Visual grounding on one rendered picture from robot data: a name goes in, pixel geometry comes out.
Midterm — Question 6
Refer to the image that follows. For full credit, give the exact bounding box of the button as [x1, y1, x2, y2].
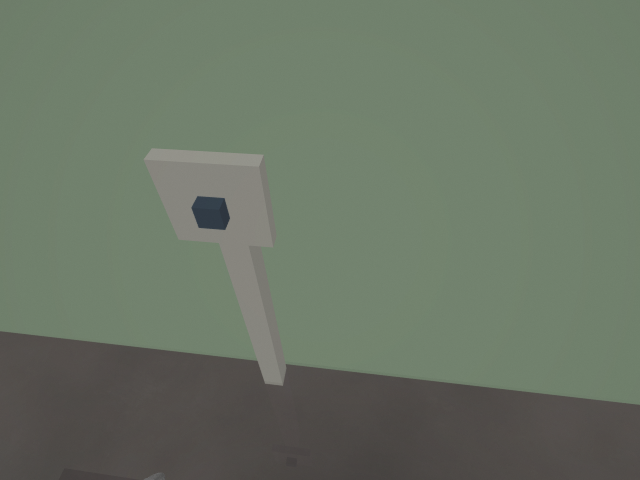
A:
[191, 196, 230, 230]

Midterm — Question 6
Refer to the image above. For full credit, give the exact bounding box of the panel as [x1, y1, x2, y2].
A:
[144, 148, 286, 386]

